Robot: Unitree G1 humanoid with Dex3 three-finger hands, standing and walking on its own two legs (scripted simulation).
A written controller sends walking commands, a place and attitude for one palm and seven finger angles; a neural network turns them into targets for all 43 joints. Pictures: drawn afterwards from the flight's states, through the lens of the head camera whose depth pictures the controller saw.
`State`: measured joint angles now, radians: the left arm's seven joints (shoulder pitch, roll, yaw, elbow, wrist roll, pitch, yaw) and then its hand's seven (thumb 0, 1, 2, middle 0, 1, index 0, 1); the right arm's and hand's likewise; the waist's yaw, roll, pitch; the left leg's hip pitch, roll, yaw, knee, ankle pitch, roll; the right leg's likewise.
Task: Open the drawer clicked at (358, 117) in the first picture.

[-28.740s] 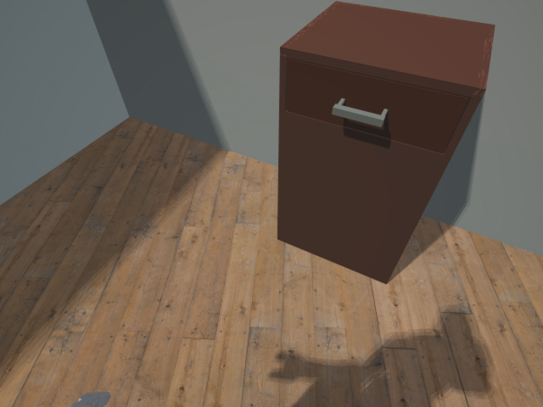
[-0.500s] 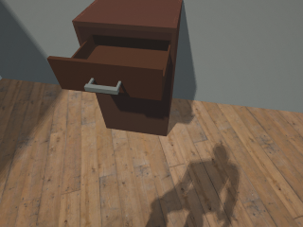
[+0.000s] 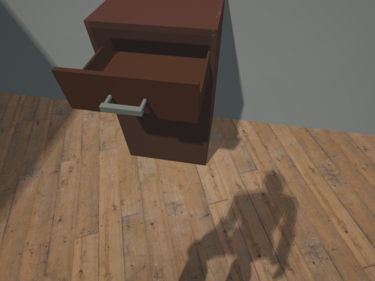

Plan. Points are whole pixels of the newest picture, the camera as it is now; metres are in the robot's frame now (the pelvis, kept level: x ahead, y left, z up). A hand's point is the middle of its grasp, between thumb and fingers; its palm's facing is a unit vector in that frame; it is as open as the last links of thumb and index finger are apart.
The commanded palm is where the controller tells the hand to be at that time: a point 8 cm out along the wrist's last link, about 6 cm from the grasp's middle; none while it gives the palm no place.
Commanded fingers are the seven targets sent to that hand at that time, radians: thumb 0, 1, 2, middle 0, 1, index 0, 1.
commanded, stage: look to check the result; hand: left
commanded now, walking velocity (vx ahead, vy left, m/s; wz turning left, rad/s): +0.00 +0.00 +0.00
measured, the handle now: (124, 104) +0.60 +0.24 -0.01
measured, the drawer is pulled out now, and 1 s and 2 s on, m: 0.29 0.29 0.29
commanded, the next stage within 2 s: stand and wait in 0.08 s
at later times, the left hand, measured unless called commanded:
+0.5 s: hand out of the picture +0.03 +0.17 -0.17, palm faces +0.03 -0.98 -0.22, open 7.4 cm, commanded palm none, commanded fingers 0.00 0.90 0.90 -0.20 -0.30 -0.20 -0.30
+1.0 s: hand out of the picture +0.05 +0.19 -0.17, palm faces +0.02 -0.97 -0.24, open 7.4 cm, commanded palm none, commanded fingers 0.00 0.90 0.90 -0.20 -0.30 -0.20 -0.30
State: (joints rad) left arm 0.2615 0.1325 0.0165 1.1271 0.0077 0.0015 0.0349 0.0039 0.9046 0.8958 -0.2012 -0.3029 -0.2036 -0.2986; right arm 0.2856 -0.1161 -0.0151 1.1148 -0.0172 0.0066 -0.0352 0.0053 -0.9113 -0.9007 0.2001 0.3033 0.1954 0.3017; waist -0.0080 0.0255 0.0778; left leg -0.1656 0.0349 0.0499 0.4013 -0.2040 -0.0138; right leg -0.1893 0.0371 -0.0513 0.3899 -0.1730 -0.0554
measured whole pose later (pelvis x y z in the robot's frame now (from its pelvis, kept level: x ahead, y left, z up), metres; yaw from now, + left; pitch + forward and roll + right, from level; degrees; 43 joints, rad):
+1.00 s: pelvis +0.02 +0.00 +0.00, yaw +0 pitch -1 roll +0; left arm 0.21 0.18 0.03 1.12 0.01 0.00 0.03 0.00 0.90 0.90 -0.20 -0.30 -0.20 -0.30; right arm 0.23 -0.17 -0.02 1.12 -0.02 0.00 -0.04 0.01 -0.91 -0.90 0.20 0.30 0.20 0.30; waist -0.01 0.02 0.08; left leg -0.13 0.04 0.05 0.37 -0.22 -0.02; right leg -0.15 0.04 -0.05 0.36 -0.18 -0.06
